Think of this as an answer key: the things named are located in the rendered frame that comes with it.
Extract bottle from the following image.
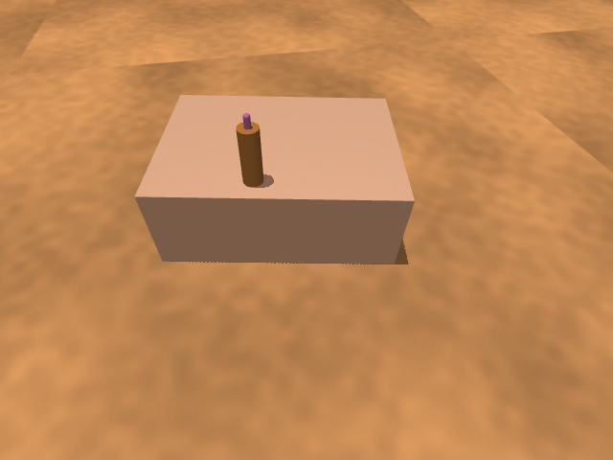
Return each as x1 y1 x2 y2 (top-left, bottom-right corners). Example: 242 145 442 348
236 113 263 187

